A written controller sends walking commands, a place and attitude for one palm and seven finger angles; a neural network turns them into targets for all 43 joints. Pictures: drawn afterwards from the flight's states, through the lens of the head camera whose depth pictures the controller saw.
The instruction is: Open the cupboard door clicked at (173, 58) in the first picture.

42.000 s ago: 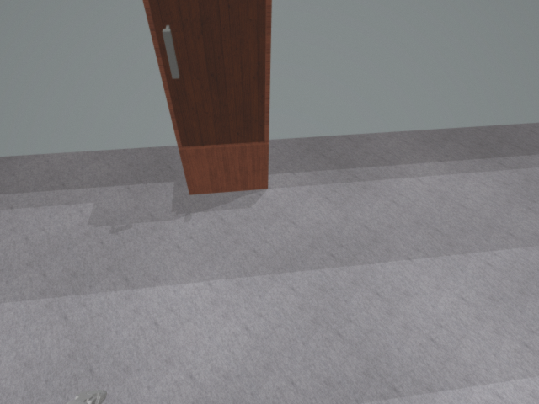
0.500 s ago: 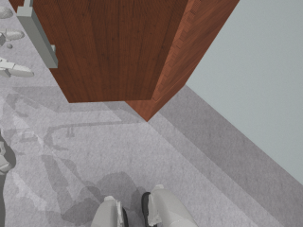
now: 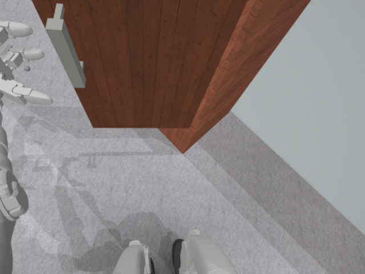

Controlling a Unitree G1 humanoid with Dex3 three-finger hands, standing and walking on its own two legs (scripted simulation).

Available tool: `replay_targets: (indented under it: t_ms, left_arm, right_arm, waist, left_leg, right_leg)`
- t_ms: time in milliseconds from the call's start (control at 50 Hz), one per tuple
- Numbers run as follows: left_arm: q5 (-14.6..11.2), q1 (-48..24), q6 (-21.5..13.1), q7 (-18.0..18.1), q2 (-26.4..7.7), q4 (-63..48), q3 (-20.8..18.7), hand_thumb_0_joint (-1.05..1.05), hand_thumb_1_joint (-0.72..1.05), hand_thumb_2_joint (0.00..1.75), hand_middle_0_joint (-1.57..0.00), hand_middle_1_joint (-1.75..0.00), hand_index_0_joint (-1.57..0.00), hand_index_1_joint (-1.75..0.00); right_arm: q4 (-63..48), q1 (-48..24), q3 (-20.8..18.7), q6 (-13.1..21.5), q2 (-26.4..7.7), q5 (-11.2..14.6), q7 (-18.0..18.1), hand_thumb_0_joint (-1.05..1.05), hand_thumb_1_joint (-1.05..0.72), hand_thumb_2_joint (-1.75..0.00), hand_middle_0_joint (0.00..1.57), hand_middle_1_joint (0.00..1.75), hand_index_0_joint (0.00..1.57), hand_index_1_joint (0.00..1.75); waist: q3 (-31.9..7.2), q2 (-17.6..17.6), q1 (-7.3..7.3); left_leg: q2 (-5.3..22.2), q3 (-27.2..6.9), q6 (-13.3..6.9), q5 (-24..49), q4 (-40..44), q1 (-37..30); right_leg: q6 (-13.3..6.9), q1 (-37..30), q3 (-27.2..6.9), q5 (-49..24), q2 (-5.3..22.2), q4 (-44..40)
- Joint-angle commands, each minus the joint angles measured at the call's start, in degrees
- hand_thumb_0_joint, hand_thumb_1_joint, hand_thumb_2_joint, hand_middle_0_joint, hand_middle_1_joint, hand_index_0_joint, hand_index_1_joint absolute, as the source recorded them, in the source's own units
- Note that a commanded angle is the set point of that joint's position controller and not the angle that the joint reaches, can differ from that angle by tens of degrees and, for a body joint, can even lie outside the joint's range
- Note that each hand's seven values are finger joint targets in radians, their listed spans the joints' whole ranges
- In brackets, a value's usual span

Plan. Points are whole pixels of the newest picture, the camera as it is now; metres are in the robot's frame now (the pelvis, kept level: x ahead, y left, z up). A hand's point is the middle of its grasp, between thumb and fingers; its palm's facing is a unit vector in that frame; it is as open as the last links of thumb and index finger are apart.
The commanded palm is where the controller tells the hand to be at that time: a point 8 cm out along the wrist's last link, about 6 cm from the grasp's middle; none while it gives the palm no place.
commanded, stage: move the hooked fingers beside the handle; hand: left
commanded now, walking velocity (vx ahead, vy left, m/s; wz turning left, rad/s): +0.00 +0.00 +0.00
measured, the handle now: (70, 50) +0.56 +0.19 +0.06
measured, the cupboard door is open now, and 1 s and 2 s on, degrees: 50 49 49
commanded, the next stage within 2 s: slide the fingers in behind the handle in 0.14 s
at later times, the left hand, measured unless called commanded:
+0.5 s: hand (41, 67) +0.51 +0.24 +0.06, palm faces -0.03 -1.00 +0.00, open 14.0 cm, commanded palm +0.50 +0.27 +0.06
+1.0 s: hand (58, 70) +0.51 +0.21 +0.06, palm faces -0.01 -1.00 -0.01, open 14.0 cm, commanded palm +0.49 +0.24 +0.06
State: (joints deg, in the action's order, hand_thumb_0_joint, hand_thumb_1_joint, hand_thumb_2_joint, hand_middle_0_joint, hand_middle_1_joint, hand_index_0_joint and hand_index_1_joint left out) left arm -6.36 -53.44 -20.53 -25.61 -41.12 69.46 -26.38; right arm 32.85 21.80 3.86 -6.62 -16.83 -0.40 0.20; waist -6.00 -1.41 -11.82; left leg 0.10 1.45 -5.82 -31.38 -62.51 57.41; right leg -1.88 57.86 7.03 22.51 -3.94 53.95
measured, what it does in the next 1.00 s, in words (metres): stands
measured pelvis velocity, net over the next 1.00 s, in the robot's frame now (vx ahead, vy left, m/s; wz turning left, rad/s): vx -0.01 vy -0.01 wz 0.01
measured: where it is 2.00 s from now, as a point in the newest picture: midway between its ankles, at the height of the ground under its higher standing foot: outside the picture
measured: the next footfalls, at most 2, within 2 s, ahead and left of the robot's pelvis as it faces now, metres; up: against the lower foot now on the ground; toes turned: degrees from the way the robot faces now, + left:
none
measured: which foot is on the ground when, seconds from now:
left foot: down 0.00-1.00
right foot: down 0.00-1.00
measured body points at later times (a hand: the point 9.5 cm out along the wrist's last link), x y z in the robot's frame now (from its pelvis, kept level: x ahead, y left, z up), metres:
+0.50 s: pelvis -0.01 +0.00 +0.00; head +0.15 +0.05 +0.42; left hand +0.51 +0.29 +0.06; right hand -0.03 -0.26 -0.10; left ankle -0.03 +0.04 -0.66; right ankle +0.02 -0.11 -0.66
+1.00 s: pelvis -0.01 -0.01 +0.00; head +0.14 +0.03 +0.42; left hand +0.50 +0.26 +0.06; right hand -0.01 -0.27 -0.10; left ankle -0.03 +0.04 -0.66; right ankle +0.02 -0.11 -0.66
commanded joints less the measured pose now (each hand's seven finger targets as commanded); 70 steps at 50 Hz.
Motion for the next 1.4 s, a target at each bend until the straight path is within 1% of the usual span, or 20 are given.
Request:
replay_targets:
  t_ms: [0, 60, 160, 220, 280, 360, 400, 460, 640, 700, 720, 760, 860, 920, 1000, 1140, 1220, 1300, 1340, 1380]
  left_arm:
    - [-1.64, -22.31, -4.75, 0.01, -15.71, -15.38, -2.25, 0.00, -0.50, 0.30, -0.30, -1.20, -0.30, -1.20]
    - [-1.94, -23.01, -3.96, 0.16, -14.44, -11.86, -1.50, 0.00, -0.50, 0.30, -0.30, -1.20, -0.30, -1.20]
    - [-0.96, -24.18, -3.91, 0.66, -14.31, -9.99, -0.55, 0.00, -0.50, 0.30, -0.30, -1.20, -0.30, -1.20]
    - [-0.62, -26.48, -4.79, 0.73, -16.02, -11.17, -1.27, 0.00, -0.50, 0.30, -0.30, -1.20, -0.30, -1.20]
    - [-1.35, -26.29, -4.97, 0.58, -12.77, -11.59, 0.44, 0.00, -0.50, 0.30, -0.30, -1.20, -0.30, -1.20]
    - [-1.06, -25.88, -3.87, 1.55, -11.72, -10.78, 0.75, 0.00, -0.50, 0.30, -0.30, -1.20, -0.30, -1.20]
    - [-0.81, -26.34, -4.08, 2.52, -12.70, -11.96, -0.22, 0.00, -0.50, 0.30, -0.30, -1.20, -0.30, -1.20]
    - [-0.42, -24.67, -4.63, 3.90, -12.91, -13.77, -0.90, 0.00, -0.50, 0.30, -0.30, -1.20, -0.30, -1.20]
    - [-0.65, -24.75, -5.85, 4.79, -7.52, -12.19, 2.69, 0.00, -0.50, 0.30, -0.30, -1.20, -0.30, -1.20]
    - [-0.61, -25.12, -6.44, 5.29, -8.57, -12.97, 1.69, 0.00, -0.50, 0.30, -0.30, -1.20, -0.30, -1.20]
    - [-0.98, -25.42, -6.24, 5.28, -5.02, -12.26, 4.06, 0.00, -0.50, 0.30, -0.30, -1.20, -0.30, -1.20]
    - [-0.94, -24.80, -6.06, 6.01, -8.16, -11.21, 1.27, 0.00, -0.50, 0.30, -0.30, -1.20, -0.30, -1.20]
    - [0.02, -25.19, -6.24, 6.99, -6.56, -11.00, 2.87, 0.00, -0.50, 0.30, -0.30, -1.20, -0.30, -1.20]
    - [-0.03, -25.24, -6.85, 7.25, -6.16, -11.85, 2.83, 0.00, -0.50, 0.30, -0.30, -1.20, -0.30, -1.20]
    - [-0.35, -25.36, -6.83, 7.29, -8.16, -12.94, 1.16, 0.00, -0.50, 0.30, -0.30, -1.20, -0.30, -1.20]
    - [-1.02, -25.53, -7.27, 8.11, -1.60, -13.99, 5.15, 0.00, -0.50, 0.30, -0.30, -1.20, -0.30, -1.20]
    - [-0.16, -25.96, -6.39, 9.52, -2.77, -10.50, 4.13, 0.00, -0.50, 0.30, -0.30, -1.20, -0.30, -1.20]
    - [0.93, -26.11, -7.49, 10.73, -3.10, -12.62, 4.21, 0.00, -0.50, 0.30, -0.30, -1.20, -0.30, -1.20]
    - [0.80, -26.70, -7.50, 10.79, 1.31, -12.28, 7.41, 0.00, -0.50, 0.30, -0.30, -1.20, -0.30, -1.20]
    - [0.10, -27.42, -7.87, 10.95, 1.48, -12.90, 6.93, 0.00, -0.50, 0.30, -0.30, -1.20, -0.30, -1.20]
  right_arm:
    - [-0.92, 13.01, -4.37, 0.10, -11.85, -0.02, 0.54, 0.00, -0.90, -0.90, 0.20, 0.30, 0.20, 0.30]
    - [-0.48, 12.39, -4.15, 0.12, -11.77, 0.13, 0.66, 0.00, -0.90, -0.90, 0.20, 0.30, 0.20, 0.30]
    - [-0.41, 12.42, -3.87, 0.38, -11.91, 0.16, 0.87, 0.00, -0.90, -0.90, 0.20, 0.30, 0.20, 0.30]
    - [-0.13, 12.85, -3.80, 0.56, -12.12, 0.00, 1.07, 0.00, -0.90, -0.90, 0.20, 0.30, 0.20, 0.30]
    - [-0.17, 13.19, -3.82, 0.58, -11.85, 0.00, 0.71, 0.00, -0.90, -0.90, 0.20, 0.30, 0.20, 0.30]
    - [0.44, 13.52, -4.04, 0.15, -12.04, -0.08, 0.51, 0.00, -0.90, -0.90, 0.20, 0.30, 0.20, 0.30]
    - [0.23, 13.78, -4.04, 0.25, -11.89, -0.22, 0.37, 0.00, -0.90, -0.90, 0.20, 0.30, 0.20, 0.30]
    - [-0.35, 13.81, -4.14, 0.33, -11.65, -0.39, 0.08, 0.00, -0.90, -0.90, 0.20, 0.30, 0.20, 0.30]
    - [0.34, 13.27, -4.23, 0.25, -11.21, -0.11, -0.21, 0.00, -0.90, -0.90, 0.20, 0.30, 0.20, 0.30]
    - [0.38, 13.31, -4.33, 0.45, -11.37, -0.29, -0.12, 0.00, -0.90, -0.90, 0.20, 0.30, 0.20, 0.30]
    - [0.48, 13.10, -4.29, 0.49, -10.91, -0.14, -0.31, 0.00, -0.90, -0.90, 0.20, 0.30, 0.20, 0.30]
    - [0.52, 13.32, -4.41, 0.72, -11.38, -0.34, -0.20, 0.00, -0.90, -0.90, 0.20, 0.30, 0.20, 0.30]
    - [0.08, 12.68, -4.16, 0.85, -10.94, -0.23, -0.29, 0.00, -0.90, -0.90, 0.20, 0.30, 0.20, 0.30]
    - [-0.09, 12.66, -4.23, 1.09, -10.70, -0.24, -0.44, 0.00, -0.90, -0.90, 0.20, 0.30, 0.20, 0.30]
    - [-0.35, 12.40, -4.24, 1.18, -10.74, -0.19, -0.29, 0.00, -0.90, -0.90, 0.20, 0.30, 0.20, 0.30]
    - [0.16, 12.23, -4.58, 1.32, -10.14, -0.19, -0.81, 0.00, -0.90, -0.90, 0.20, 0.30, 0.20, 0.30]
    - [0.54, 12.50, -4.38, 1.25, -10.21, -0.21, -0.71, 0.00, -0.90, -0.90, 0.20, 0.30, 0.20, 0.30]
    - [0.04, 12.42, -4.39, 1.61, -9.90, -0.43, -0.90, 0.00, -0.90, -0.90, 0.20, 0.30, 0.20, 0.30]
    - [0.34, 12.45, -4.58, 1.66, -9.70, -0.47, -1.12, 0.00, -0.90, -0.90, 0.20, 0.30, 0.20, 0.30]
    - [0.32, 12.58, -4.79, 1.82, -9.90, -0.48, -1.05, 0.00, -0.90, -0.90, 0.20, 0.30, 0.20, 0.30]
  waist:
    - [-32.70, -15.13, 0.73]
    - [-27.71, -11.09, -0.65]
    - [-26.66, -11.36, -1.17]
    - [-29.53, -13.69, -0.90]
    - [-30.48, -14.84, -0.98]
    - [-28.87, -12.48, -1.34]
    - [-30.67, -15.00, -0.58]
    - [-31.27, -13.11, 0.11]
    - [-26.99, -11.46, -1.19]
    - [-28.51, -13.04, -0.28]
    - [-27.44, -12.62, -1.23]
    - [-27.60, -9.22, -0.86]
    - [-26.71, -10.12, -0.91]
    - [-29.58, -10.84, -0.56]
    - [-30.31, -10.21, -0.20]
    - [-30.41, -11.42, -0.54]
    - [-27.52, -8.19, -0.96]
    - [-29.65, -10.55, -0.27]
    - [-28.62, -9.59, -1.57]
    - [-29.48, -9.82, -1.40]
  left_leg:
    - [3.74, -10.05, 7.55, 49.28, 5.87, -31.61]
    - [3.30, -9.11, 6.54, 42.66, 6.07, -26.37]
    - [3.16, -9.52, 6.64, 39.10, 6.22, -25.21]
    - [3.34, -10.51, 7.34, 41.77, 5.81, -27.47]
    - [3.55, -11.28, 7.78, 44.07, 5.67, -29.71]
    - [3.83, -11.62, 7.55, 41.37, 6.28, -29.02]
    - [3.73, -11.48, 7.89, 42.87, 6.29, -30.05]
    - [3.38, -10.72, 7.53, 42.61, 6.61, -28.68]
    - [3.19, -10.03, 6.93, 36.99, 7.45, -27.14]
    - [3.23, -10.70, 7.44, 38.63, 7.51, -28.48]
    - [3.16, -10.41, 7.17, 37.89, 7.34, -28.50]
    - [2.66, -9.58, 6.34, 35.13, 7.15, -24.81]
    - [2.42, -9.00, 6.20, 34.29, 6.83, -23.70]
    - [2.31, -8.98, 6.26, 35.91, 6.31, -24.59]
    - [2.09, -8.05, 5.66, 35.54, 6.01, -22.79]
    - [2.57, -9.19, 6.56, 38.71, 6.05, -27.10]
    - [1.96, -8.22, 5.56, 33.27, 6.24, -21.78]
    - [1.78, -8.11, 5.82, 34.82, 6.19, -22.91]
    - [2.19, -8.75, 6.00, 35.43, 6.21, -24.31]
    - [2.15, -8.83, 5.94, 36.35, 6.02, -25.24]
  right_leg:
    - [0.06, -9.51, -4.03, -19.31, -0.34, -1.65]
    - [0.34, -9.95, -4.17, -17.77, -0.29, -2.31]
    - [0.25, -8.01, -4.01, -15.11, -0.18, -2.06]
    - [0.04, -7.28, -3.90, -15.31, -0.11, -1.21]
    - [-0.13, -5.72, -3.54, -15.20, -0.26, -1.05]
    - [0.23, -4.82, -3.30, -13.47, -0.20, -1.79]
    - [0.08, -5.13, -3.43, -14.00, -0.19, -1.50]
    - [0.07, -8.62, -3.66, -15.65, -0.18, -1.69]
    - [0.13, -7.73, -3.82, -13.54, -0.28, -2.67]
    - [-0.09, -7.39, -3.79, -13.47, -0.12, -2.14]
    - [0.12, -6.52, -3.82, -13.38, -0.19, -2.50]
    - [0.05, -9.75, -4.24, -14.26, -0.13, -2.33]
    - [0.07, -9.46, -4.48, -14.44, 0.06, -1.85]
    - [0.09, -10.58, -4.70, -15.85, 0.11, -1.42]
    - [0.10, -13.14, -5.22, -17.98, 0.21, -1.26]
    - [0.19, -9.85, -4.59, -16.97, 0.07, -1.50]
    - [0.23, -11.41, -5.00, -16.45, 0.23, -1.52]
    - [0.03, -12.24, -5.24, -17.46, 0.39, -1.09]
    - [0.28, -10.25, -4.80, -16.85, 0.36, -1.25]
    - [0.09, -10.12, -4.77, -17.04, 0.31, -1.16]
